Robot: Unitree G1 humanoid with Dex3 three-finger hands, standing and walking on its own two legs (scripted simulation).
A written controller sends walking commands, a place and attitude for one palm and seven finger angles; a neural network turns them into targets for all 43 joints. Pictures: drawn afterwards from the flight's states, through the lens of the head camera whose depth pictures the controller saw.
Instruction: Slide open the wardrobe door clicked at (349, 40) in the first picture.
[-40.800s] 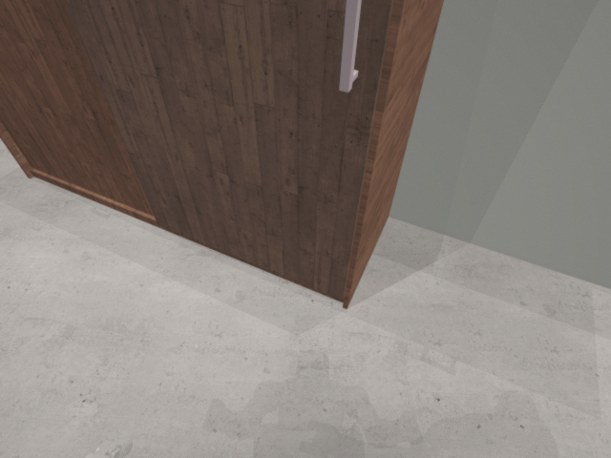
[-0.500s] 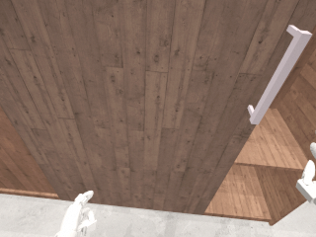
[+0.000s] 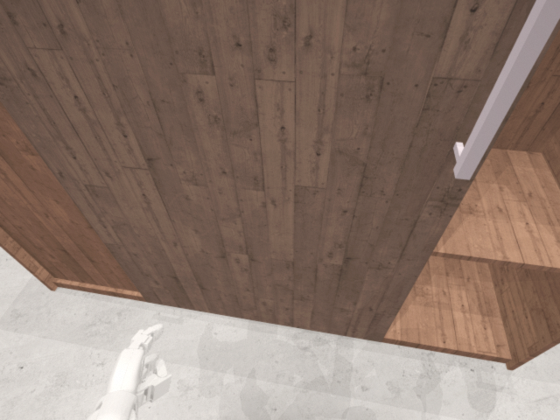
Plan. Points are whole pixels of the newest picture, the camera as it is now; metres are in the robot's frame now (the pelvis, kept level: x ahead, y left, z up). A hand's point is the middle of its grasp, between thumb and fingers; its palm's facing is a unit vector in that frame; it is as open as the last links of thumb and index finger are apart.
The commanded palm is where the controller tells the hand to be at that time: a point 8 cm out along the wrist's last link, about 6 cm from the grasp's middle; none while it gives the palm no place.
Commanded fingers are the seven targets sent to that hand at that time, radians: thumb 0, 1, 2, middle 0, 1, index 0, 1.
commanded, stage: step back with the hand held close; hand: right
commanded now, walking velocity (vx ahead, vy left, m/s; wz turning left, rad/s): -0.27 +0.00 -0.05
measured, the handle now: (496, 90) +0.46 -0.25 +0.25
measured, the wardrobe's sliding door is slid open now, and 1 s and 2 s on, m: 0.43 0.43 0.43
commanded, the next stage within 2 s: stop stepping back and stand still in 0.50 s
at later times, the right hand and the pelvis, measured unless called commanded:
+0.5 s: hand out of the picture +0.11 -0.33 +0.18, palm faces +0.51 +0.78 -0.37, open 7.5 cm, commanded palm +0.01 -0.35 +0.18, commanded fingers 0.00 -0.90 -0.90 0.20 0.30 0.20 0.30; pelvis -0.10 -0.04 -0.01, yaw -5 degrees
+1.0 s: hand out of the picture +0.03 -0.34 +0.19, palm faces +0.29 +0.89 -0.35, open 7.5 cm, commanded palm -0.03 -0.40 +0.18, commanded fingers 0.00 -0.90 -0.90 0.20 0.30 0.20 0.30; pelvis -0.18 -0.10 +0.02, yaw +2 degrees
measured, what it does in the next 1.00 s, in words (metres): walks backwards: left foot, then right foot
